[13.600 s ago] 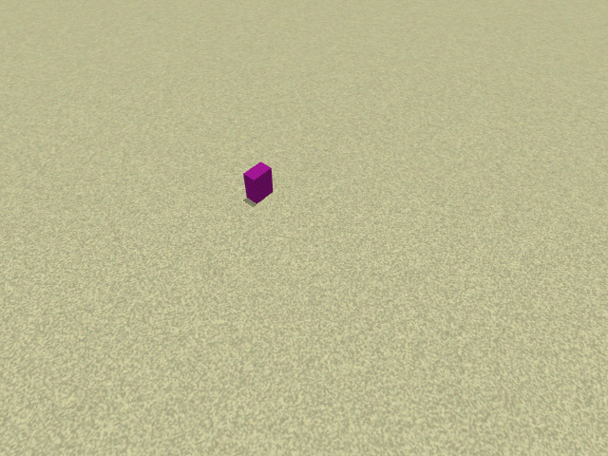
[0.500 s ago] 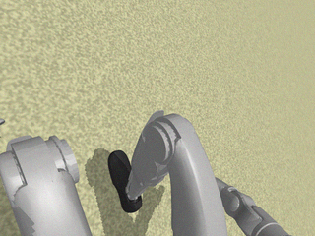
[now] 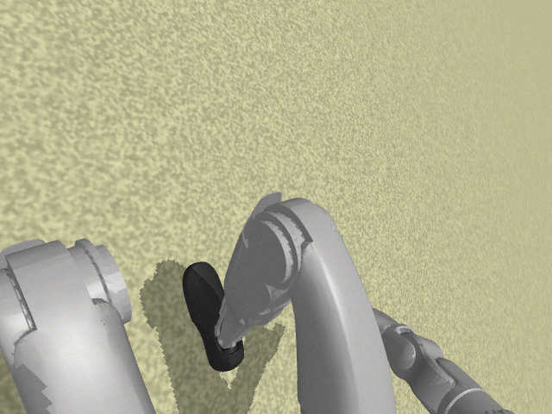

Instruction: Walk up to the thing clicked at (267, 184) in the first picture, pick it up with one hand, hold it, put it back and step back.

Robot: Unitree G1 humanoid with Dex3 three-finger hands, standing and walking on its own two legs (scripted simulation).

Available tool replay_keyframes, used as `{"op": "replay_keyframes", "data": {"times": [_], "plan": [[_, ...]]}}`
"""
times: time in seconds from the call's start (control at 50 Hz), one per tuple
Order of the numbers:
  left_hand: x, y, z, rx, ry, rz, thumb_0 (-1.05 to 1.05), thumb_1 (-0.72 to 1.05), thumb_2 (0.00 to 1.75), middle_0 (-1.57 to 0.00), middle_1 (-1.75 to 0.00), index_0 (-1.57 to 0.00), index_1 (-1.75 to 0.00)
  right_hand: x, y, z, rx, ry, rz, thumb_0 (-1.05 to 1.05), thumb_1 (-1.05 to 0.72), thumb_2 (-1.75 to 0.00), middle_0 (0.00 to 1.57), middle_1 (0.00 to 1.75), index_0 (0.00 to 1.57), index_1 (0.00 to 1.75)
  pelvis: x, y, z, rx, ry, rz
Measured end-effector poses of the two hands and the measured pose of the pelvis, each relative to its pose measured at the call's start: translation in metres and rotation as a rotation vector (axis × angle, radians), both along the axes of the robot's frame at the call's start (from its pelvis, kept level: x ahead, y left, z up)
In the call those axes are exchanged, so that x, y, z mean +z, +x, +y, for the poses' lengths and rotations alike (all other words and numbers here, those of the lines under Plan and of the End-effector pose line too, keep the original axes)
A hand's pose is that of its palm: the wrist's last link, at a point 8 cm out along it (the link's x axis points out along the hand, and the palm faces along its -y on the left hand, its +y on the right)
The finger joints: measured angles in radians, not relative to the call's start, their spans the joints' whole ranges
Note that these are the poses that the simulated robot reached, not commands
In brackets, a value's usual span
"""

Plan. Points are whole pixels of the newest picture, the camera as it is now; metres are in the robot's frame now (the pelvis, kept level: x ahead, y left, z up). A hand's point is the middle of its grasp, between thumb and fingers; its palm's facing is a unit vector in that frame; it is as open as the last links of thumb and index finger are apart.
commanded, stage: close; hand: left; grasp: from the side
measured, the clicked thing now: out of the picture +0.47 +0.27 -0.21
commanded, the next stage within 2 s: settle in 0.62 s
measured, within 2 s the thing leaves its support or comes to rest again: leaves its support in 0.94 s
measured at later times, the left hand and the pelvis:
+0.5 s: hand out of the picture +0.43 +0.28 -0.19, palm faces +0.41 -0.91 +0.02, open 10.1 cm; pelvis +0.00 +0.00 +0.00, yaw +0 degrees
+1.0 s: hand out of the picture +0.43 +0.28 -0.18, palm faces +0.42 -0.91 +0.04, open 10.5 cm; pelvis +0.00 +0.00 +0.00, yaw +0 degrees
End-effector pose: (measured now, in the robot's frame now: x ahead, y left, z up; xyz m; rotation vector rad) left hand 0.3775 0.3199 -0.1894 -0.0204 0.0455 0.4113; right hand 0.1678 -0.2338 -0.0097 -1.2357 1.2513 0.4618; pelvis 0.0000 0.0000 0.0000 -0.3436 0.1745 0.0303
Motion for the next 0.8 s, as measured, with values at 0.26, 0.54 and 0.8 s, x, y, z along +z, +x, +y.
{"op": "replay_keyframes", "data": {"times": [0.26, 0.54, 0.8], "plan": [[0.000, 0.004, 0.000, 0.009, -0.003, -0.003, -0.01, 0.05, 0.59, -0.60, -0.65, -0.61, -0.66, 0.001, -0.004, -0.002, -0.005, -0.009, 0.004, -0.01, -0.89, -0.90, 0.21, 0.30, 0.20, 0.30, 0.000, -0.001, 0.000, -0.004, -0.001, -0.003], [-0.001, 0.009, 0.004, 0.015, -0.007, -0.003, -0.01, -0.10, 0.72, -0.63, -0.76, -0.64, -0.77, 0.003, -0.005, 0.000, -0.007, -0.017, 0.007, -0.01, -0.90, -0.90, 0.20, 0.30, 0.20, 0.30, 0.001, 0.000, 0.001, -0.005, -0.007, 0.001], [-0.001, 0.012, 0.005, 0.019, -0.011, 0.000, -0.01, -0.24, 0.82, -0.67, -0.85, -0.68, -0.86, 0.003, -0.003, 0.000, -0.002, -0.024, 0.009, -0.01, -0.90, -0.90, 0.21, 0.30, 0.20, 0.30, 0.001, 0.000, 0.001, -0.003, -0.008, 0.002]]}}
